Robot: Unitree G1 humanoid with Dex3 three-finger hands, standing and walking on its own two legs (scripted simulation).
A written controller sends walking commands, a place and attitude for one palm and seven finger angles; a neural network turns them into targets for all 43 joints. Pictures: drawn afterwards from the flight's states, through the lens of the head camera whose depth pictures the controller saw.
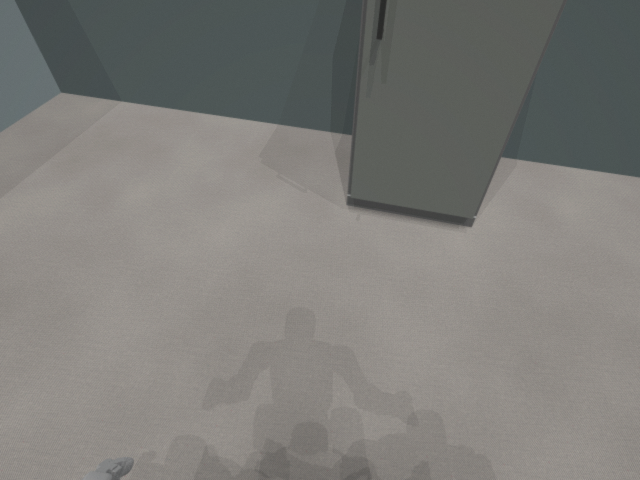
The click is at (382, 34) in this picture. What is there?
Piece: fridge door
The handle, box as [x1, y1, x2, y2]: [377, 0, 386, 39]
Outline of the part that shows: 386,0 381,0 380,2 377,38 380,39 383,31 383,20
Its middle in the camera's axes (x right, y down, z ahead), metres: +0.19 -0.79 +1.03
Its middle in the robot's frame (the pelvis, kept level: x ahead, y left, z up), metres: +1.34 -0.12 +0.27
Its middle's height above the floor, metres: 1.03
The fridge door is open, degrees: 0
